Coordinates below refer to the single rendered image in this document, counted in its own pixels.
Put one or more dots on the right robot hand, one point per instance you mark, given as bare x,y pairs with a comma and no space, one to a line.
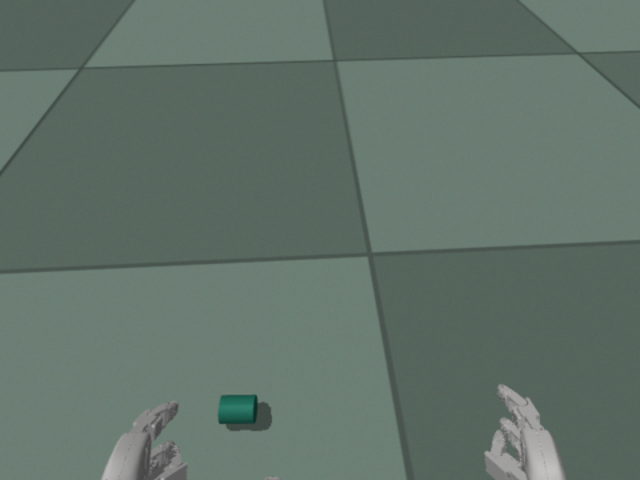
535,447

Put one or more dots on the left robot hand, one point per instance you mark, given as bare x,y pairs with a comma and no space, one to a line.
132,458

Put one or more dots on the can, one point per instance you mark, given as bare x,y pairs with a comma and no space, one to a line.
237,409

